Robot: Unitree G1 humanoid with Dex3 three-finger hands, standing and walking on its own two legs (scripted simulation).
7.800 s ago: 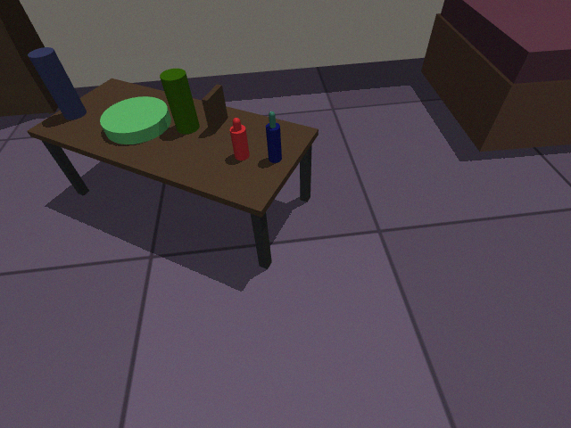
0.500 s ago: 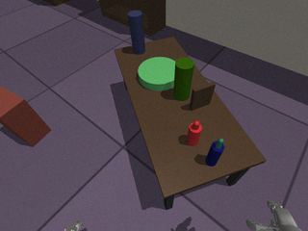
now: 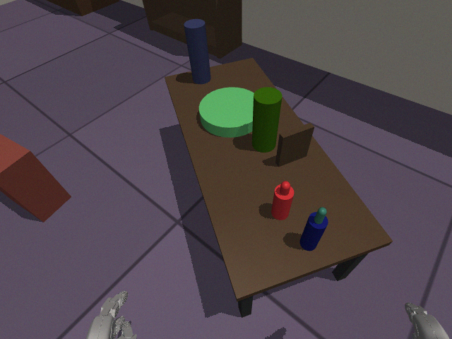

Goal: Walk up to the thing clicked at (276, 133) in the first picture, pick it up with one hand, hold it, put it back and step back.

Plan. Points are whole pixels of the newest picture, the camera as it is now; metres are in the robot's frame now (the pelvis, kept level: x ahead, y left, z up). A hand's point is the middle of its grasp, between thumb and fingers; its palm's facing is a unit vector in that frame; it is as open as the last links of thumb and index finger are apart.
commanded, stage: go down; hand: right
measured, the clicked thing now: (314, 227) +0.44 -0.20 -0.24
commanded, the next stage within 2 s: none
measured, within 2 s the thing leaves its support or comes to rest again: neither
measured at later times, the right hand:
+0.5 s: hand out of the picture +0.15 -0.26 -0.11, palm faces +0.07 +0.94 -0.34, open 17.3 cm
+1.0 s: hand out of the picture +0.14 -0.27 -0.10, palm faces +0.09 +0.94 -0.33, open 17.4 cm
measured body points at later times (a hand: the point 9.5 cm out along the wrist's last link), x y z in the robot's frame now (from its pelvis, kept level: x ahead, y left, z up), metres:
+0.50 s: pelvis +0.00 +0.00 -0.02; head +0.03 -0.01 +0.43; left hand +0.16 +0.25 -0.09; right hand +0.14 -0.31 -0.08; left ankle -0.03 +0.15 -0.71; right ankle +0.00 -0.12 -0.71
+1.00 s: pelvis -0.01 +0.00 -0.03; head +0.02 -0.01 +0.42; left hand +0.15 +0.25 -0.09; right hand +0.13 -0.32 -0.07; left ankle -0.03 +0.15 -0.71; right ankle +0.00 -0.12 -0.71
